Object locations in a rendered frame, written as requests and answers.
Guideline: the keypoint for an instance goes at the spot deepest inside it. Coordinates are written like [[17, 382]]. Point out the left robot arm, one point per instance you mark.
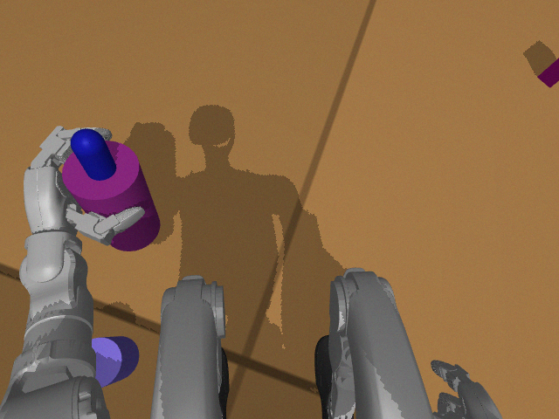
[[54, 376]]

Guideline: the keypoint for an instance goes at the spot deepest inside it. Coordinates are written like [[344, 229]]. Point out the left robot hand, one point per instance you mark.
[[48, 203]]

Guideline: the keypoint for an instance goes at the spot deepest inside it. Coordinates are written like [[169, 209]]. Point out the right robot hand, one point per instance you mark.
[[473, 403]]

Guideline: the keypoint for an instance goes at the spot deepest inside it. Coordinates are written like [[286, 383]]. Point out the right robot foot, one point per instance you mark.
[[323, 375]]

